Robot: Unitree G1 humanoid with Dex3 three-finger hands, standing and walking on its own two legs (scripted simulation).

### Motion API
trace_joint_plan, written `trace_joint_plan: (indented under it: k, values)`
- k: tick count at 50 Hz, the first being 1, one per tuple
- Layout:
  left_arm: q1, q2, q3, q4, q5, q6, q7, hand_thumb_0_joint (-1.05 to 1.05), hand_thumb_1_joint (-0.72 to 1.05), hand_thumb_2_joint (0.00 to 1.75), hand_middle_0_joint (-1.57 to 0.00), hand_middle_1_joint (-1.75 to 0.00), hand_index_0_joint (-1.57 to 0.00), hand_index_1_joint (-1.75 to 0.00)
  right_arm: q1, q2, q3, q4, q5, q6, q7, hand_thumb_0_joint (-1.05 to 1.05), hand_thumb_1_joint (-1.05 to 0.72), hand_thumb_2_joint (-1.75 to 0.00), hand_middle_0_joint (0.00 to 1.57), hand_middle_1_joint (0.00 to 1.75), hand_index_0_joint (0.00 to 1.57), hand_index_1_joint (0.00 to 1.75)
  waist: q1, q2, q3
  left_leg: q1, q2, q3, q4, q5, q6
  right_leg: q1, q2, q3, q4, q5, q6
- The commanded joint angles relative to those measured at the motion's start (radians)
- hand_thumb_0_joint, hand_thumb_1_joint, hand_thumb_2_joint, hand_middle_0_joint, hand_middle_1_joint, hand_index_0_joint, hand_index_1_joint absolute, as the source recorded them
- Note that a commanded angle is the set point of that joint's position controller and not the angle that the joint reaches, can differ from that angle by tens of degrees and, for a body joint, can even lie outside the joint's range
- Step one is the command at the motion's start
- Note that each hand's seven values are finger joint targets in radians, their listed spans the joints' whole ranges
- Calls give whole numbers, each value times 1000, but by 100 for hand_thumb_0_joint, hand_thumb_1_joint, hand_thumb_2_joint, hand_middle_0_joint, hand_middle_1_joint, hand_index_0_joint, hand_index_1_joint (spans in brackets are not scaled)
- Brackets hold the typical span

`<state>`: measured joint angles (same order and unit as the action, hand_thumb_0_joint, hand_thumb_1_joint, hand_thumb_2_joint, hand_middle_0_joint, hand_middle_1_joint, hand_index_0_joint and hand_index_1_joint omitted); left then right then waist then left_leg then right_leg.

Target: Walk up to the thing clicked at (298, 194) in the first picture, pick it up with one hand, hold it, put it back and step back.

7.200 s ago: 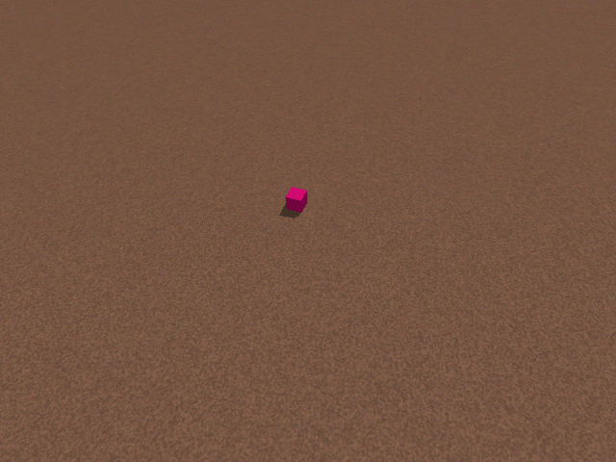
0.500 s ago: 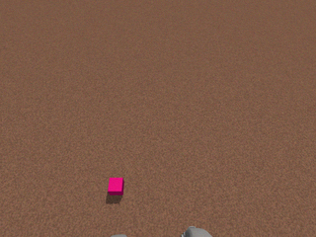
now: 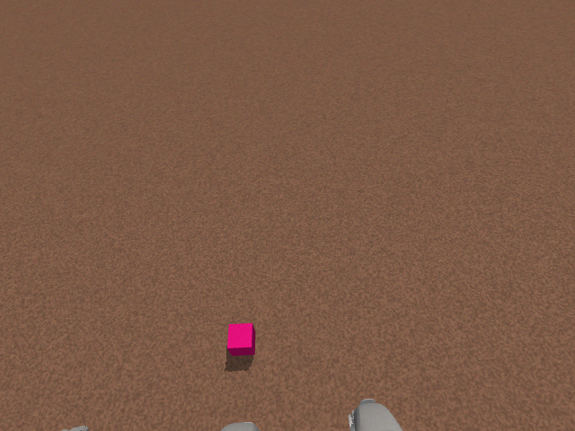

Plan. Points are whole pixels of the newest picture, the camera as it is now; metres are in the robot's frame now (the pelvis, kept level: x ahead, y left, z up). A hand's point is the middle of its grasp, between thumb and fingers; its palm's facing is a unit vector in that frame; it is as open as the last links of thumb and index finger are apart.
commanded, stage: walk up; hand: left
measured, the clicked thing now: (241, 339) +0.48 +0.23 -0.69
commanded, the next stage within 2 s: stand in 0.32 s
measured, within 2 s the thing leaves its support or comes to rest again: neither
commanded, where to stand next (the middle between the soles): +0.09 -0.02 m, yaw +1 degrees
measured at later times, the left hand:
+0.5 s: hand out of the picture +0.07 +0.18 -0.10, palm faces -0.09 -0.92 -0.39, open 7.4 cm
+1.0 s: hand out of the picture +0.13 +0.17 -0.10, palm faces -0.05 -0.94 -0.33, open 7.4 cm
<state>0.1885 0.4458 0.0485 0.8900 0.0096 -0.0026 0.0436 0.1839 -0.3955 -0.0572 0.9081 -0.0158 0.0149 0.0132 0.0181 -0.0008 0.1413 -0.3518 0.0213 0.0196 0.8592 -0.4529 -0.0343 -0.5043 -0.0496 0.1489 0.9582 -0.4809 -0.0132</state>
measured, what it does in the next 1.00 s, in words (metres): steps on the spot: right foot, then left foot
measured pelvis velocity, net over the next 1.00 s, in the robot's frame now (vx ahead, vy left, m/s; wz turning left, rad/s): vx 0.02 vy -0.07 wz -0.06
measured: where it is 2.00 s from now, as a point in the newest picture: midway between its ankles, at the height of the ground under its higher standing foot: outside the picture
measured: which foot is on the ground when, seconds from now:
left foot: down 0.00-0.32, up 0.34-0.66, down 0.68-1.00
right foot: up 0.00-0.26, down 0.28-1.00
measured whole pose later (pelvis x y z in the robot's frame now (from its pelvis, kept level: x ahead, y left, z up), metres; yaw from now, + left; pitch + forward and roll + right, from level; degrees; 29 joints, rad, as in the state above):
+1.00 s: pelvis +0.02 -0.07 +0.05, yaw -3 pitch -5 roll +0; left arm 0.10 0.33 0.01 1.08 0.00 -0.02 0.00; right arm 0.06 -0.34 0.00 1.08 0.00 0.00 0.01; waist 0.00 0.01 0.09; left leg -0.16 0.02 -0.05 0.39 -0.15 -0.03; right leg -0.05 0.05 -0.05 0.37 -0.25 -0.06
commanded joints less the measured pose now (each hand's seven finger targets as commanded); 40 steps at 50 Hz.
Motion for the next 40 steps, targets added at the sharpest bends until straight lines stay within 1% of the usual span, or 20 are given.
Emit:
trace_joint_plan:
  k: [1, 3, 4, 8, 10, 12, 13, 14, 15, 16, 17, 18, 21, 27, 31, 32, 33, 35, 36, 40]
  values:
    - [-21, 227, 60, -26, 1, -29, -7, 0, 90, 90, -20, -30, -20, -30, -129, -320, -67, -84, -3, -51, -27, 0, -90, -90, 20, 30, 20, 30, 12, 60, -30, -111, 326, -454, -437, 0, 282, 31, -1, -56, 44, -48, -12]
    - [34, 198, 70, -4, -2, -20, -27, 0, 90, 90, -20, -30, -20, -30, -85, -294, -56, -70, -5, -69, -35, 0, -90, -90, 20, 30, 20, 30, 20, 98, -61, -17, 221, -288, -378, 143, 206, 36, 26, -111, -37, 75, -22]
    - [18, 194, 74, -11, 4, -10, -37, 0, 90, 90, -20, -30, -20, -30, -22, -319, -65, -47, -4, -78, -38, 0, -90, -90, 20, 30, 20, 30, -5, 143, -64, 13, 238, -328, -389, 124, 208, 26, 24, -128, -39, 44, -23]
    - [-21, 209, 98, -61, 41, 12, -78, 0, 90, 90, -20, -30, -20, -30, 142, -394, -105, -11, -14, -90, -57, 0, -90, -90, 20, 30, 20, 30, -53, 232, -77, 222, 331, -492, -441, -94, 290, -121, -4, -109, -7, -130, -27]
    - [-42, 225, 111, -80, 49, 11, -101, 0, 90, 90, -20, -30, -20, -30, 194, -397, -115, -11, -11, -98, -66, 0, -90, -90, 20, 30, 20, 30, -68, 210, -91, 287, 346, -511, -432, -80, 312, -151, -16, -96, -29, -173, -29]
    - [-18, 215, 113, -75, 37, -2, -107, 0, 90, 90, -20, -30, -20, -30, 170, -378, -110, -31, -10, -96, -61, 0, -90, -90, 20, 30, 20, 30, -52, 224, -102, 273, 331, -459, -405, 32, 304, -79, -12, -118, -121, -174, -30]
    - [34, 199, 112, -64, 31, -14, -106, 0, 90, 90, -20, -30, -20, -30, 129, -365, -102, -49, -8, -90, -52, 0, -90, -90, 20, 30, 20, 30, -13, 228, -115, 222, 295, -373, -345, 146, 278, 31, -1, -151, -241, -121, -37]
    - [151, 188, 117, -25, 28, -27, -100, 0, 90, 90, -20, -30, -20, -30, 37, -336, -90, -75, -7, -81, -42, 0, -90, -90, 20, 30, 20, 30, 69, 192, -126, 84, 230, -255, -220, 206, 229, 227, 29, -208, -385, -13, -37]
    - [329, 229, 139, 35, 29, -43, -84, 0, 90, 90, -20, -30, -20, -30, -39, -246, -61, -108, -3, -72, -32, 0, -90, -90, 20, 30, 20, 30, 171, 2, -123, -185, 99, -87, 106, 199, 144, 510, -2, -87, -546, -17, -37]
    - [219, 277, 93, 28, -2, -72, -61, 0, 90, 90, -20, -30, -20, -30, -84, -42, -30, -111, 24, -61, -48, 0, -90, -90, 20, 30, 20, 30, 75, -271, -45, -327, -66, -30, 247, -100, 54, 407, -311, 416, -687, 466, -23]
    - [132, 295, 88, 22, 1, -76, -50, 0, 90, 90, -20, -30, -20, -30, -189, -151, -53, -139, 16, -49, -67, 0, -90, -90, 20, 30, 20, 30, 71, -22, 11, -288, -15, -166, 179, -89, 67, 285, -332, 424, -599, 705, -118]
    - [101, 253, 73, 7, 7, -76, -39, 0, 90, 90, -20, -30, -20, -30, -141, -171, -52, -130, 31, -40, -63, 0, -90, -90, 20, 30, 20, 30, 30, 9, 8, -216, -11, -170, 163, -90, 85, 227, -305, 373, -576, 693, -156]
    - [49, 195, 54, -25, -2, -85, -10, 0, 90, 90, -20, -30, -20, -30, 42, -150, -61, -34, 45, -21, -41, 0, -90, -90, 20, 30, 20, 30, -38, -50, -56, -155, -7, -183, 57, 33, 63, 416, -221, 106, -548, 783, -35]
    - [15, 148, 33, -11, -3, -79, 1, 0, 90, 90, -20, -30, -20, -30, 1, -155, -44, -21, 33, -12, -25, 0, -90, -90, 20, 30, 20, 30, -26, -156, -166, -27, -17, -135, -149, 136, 48, 508, -146, -35, -533, 898, -15]
    - [24, 129, 27, 7, -3, -52, 3, 0, 90, 90, -20, -30, -20, -30, -81, -155, -28, -16, 20, -18, -24, 0, -90, -90, 20, 30, 20, 30, 10, -175, -141, 109, -13, -74, -283, 198, 54, 431, -141, -19, -522, 871, -37]
    - [-11, 144, 30, 2, -3, -49, 2, 0, 90, 90, -20, -30, -20, -30, -53, -150, -25, -3, 17, -18, -25, 0, -90, -90, 20, 30, 20, 30, -18, -177, -153, 178, 3, -75, -358, 261, 59, 392, -149, -29, -511, 820, -45]
    - [-25, 135, 30, 0, -9, -46, 3, 0, 90, 90, -20, -30, -20, -30, -47, -164, -26, 7, 11, -23, -26, 0, -90, -90, 20, 30, 20, 30, -30, -136, -147, 227, 21, -99, -451, 404, 68, 378, -130, -42, -487, 845, -20]
    - [-3, 107, 24, 11, -19, -48, 2, 0, 90, 90, -20, -30, -20, -30, -79, -206, -29, 23, 4, -32, -26, 0, -90, -90, 20, 30, 20, 30, -6, -30, -181, 327, 96, -182, -379, 686, 110, 319, -77, -55, -506, 679, 21]
    - [12, 101, 23, 24, -20, -47, 2, 0, 90, 90, -20, -30, -20, -30, -98, -205, -24, 27, 3, -34, -25, 0, -90, -90, 20, 30, 20, 30, 8, -12, -184, 342, 120, -193, -355, 709, 125, 301, -71, -41, -544, 607, 21]
    - [-84, 145, 30, 62, -9, -50, -12, 0, 90, 90, -20, -30, -20, -30, -119, -135, 7, 66, 20, -30, -19, 0, -90, -90, 20, 30, 20, 30, -20, -8, -176, 252, 71, -136, -429, 534, 65, 423, -87, -41, -608, 573, -4]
